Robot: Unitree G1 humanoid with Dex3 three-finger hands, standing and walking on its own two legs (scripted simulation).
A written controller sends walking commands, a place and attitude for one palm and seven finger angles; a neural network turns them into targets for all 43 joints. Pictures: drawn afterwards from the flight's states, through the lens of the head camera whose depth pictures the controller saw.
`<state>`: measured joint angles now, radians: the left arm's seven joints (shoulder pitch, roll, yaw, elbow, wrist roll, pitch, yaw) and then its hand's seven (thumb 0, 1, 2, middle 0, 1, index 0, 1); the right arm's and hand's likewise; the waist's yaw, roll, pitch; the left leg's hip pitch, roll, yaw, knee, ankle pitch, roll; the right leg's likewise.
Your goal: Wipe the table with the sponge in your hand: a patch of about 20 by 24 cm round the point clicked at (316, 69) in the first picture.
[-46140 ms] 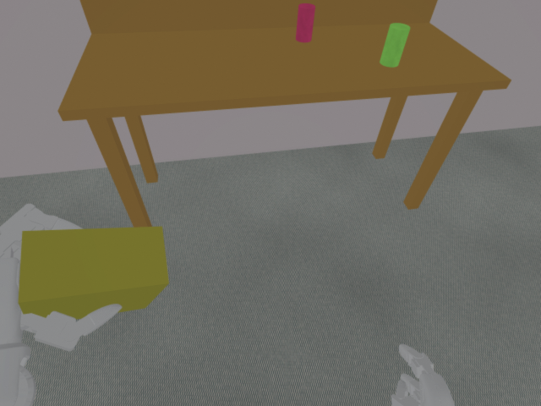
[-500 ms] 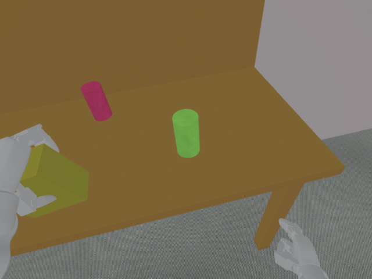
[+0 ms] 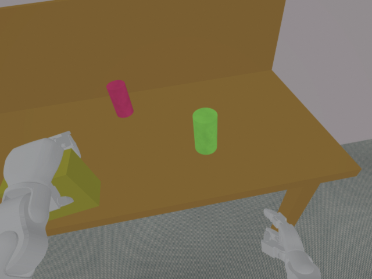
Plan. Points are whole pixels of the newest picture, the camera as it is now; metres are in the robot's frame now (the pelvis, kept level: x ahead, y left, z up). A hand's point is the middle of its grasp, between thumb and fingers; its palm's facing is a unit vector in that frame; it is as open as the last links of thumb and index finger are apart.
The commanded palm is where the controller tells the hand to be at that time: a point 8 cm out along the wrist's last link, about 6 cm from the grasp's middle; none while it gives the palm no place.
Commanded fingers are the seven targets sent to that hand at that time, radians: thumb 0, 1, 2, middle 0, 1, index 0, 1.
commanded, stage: turn the palm down, sponge in hand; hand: left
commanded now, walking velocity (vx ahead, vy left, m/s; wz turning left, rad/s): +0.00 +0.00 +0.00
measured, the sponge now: (62, 192) +0.22 +0.32 +0.08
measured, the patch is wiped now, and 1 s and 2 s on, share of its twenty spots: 0.00 0.00 0.00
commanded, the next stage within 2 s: move the sponge above the wiping area in 0.36 s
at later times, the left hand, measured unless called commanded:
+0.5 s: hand (96, 189) +0.22 +0.23 +0.12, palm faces -0.02 -0.06 -1.00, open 10.6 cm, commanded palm +0.19 +0.24 +0.20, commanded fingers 0.00 0.10 1.30 -1.20 -1.60 -1.20 -1.60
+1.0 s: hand (82, 180) +0.24 +0.27 +0.12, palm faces +0.01 -0.02 -1.00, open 10.6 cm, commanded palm +0.21 +0.28 +0.19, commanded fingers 0.00 0.10 1.30 -1.20 -1.60 -1.20 -1.60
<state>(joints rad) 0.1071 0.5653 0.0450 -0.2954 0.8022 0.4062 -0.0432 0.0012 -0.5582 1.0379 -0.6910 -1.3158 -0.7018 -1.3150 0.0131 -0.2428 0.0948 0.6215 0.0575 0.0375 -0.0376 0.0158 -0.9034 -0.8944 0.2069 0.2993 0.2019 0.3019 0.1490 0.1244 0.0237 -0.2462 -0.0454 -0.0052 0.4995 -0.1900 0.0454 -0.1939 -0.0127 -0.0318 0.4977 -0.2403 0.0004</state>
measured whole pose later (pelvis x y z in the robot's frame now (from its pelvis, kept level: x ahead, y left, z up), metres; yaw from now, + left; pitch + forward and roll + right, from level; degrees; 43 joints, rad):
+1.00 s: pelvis +0.02 -0.03 +0.00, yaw -1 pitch -4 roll -1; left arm 0.22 0.63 0.08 -0.23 0.83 0.10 -0.04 0.00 -0.57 1.04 -0.70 -1.31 -0.71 -1.31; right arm 0.08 -0.28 0.02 0.66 0.02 -0.03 -0.08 0.02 -0.91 -0.89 0.20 0.30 0.20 0.30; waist 0.14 0.10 0.04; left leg -0.21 0.00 -0.01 0.49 -0.22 0.01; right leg -0.14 0.04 -0.03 0.46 -0.25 -0.04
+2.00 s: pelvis +0.02 -0.02 +0.00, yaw +0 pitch -1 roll -1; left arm 0.01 0.64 0.16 0.09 0.87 0.17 0.04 0.00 -0.57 1.05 -0.70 -1.32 -0.71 -1.32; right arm 0.09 -0.27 0.02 0.69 0.05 0.03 -0.07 0.01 -0.90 -0.89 0.21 0.30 0.20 0.30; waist 0.11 0.10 0.02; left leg -0.27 -0.01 -0.03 0.51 -0.21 0.02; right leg -0.19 0.03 -0.05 0.45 -0.24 -0.03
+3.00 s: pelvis +0.02 +0.01 +0.00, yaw +1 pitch +0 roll -2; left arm 0.00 0.62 0.05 0.15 0.88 0.17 -0.10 0.00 -0.56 1.05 -0.70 -1.33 -0.71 -1.33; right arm 0.09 -0.27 0.04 0.64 0.06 0.03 -0.07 0.01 -0.90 -0.89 0.21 0.30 0.20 0.30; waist 0.10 0.10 0.02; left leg -0.32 -0.05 -0.04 0.54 -0.22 0.06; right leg -0.22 -0.01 -0.06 0.46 -0.25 0.01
